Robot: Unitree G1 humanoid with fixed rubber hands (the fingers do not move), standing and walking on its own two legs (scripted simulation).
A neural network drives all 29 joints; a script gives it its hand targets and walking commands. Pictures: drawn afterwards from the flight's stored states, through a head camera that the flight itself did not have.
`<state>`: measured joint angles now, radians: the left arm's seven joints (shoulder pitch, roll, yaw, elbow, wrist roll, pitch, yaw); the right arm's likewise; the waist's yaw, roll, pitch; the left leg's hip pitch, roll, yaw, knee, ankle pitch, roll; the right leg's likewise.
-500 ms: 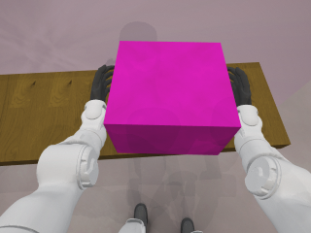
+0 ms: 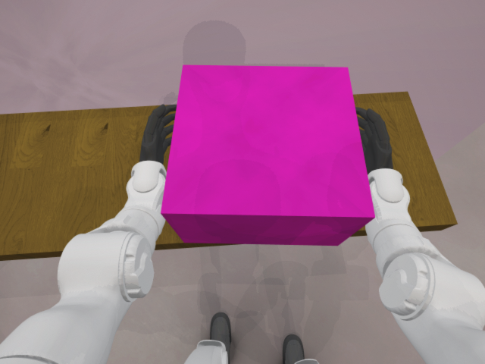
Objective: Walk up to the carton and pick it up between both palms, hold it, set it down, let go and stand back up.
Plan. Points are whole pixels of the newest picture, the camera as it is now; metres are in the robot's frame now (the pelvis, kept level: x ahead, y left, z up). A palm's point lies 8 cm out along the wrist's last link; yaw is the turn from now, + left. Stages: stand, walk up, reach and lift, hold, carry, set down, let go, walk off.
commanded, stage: set down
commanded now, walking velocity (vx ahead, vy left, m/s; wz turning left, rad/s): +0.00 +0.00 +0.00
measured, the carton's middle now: (262, 158) +0.45 +0.01 -0.02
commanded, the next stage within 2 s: none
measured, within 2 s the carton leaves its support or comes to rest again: neither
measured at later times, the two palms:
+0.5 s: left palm (137, 128) +0.47 +0.22 +0.02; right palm (396, 128) +0.49 -0.20 +0.03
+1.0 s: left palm (114, 96) +0.47 +0.23 +0.10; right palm (434, 99) +0.49 -0.22 +0.10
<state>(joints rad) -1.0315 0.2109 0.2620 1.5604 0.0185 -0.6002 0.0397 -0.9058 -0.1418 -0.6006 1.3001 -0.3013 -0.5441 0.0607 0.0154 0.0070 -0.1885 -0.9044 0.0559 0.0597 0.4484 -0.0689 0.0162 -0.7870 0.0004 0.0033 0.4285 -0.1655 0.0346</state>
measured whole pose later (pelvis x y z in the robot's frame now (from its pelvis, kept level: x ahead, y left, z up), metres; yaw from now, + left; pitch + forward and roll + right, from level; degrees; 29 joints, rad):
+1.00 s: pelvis +0.00 -0.02 -0.01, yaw +0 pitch +28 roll -2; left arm -1.11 0.41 -0.09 1.25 -0.36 -0.10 -0.01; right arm -1.04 -0.44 0.19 1.16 0.51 -0.10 -0.01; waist 0.03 0.01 -0.28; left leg -0.92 0.08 0.03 0.55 -0.11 -0.01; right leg -0.81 0.03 -0.02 0.54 -0.22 0.01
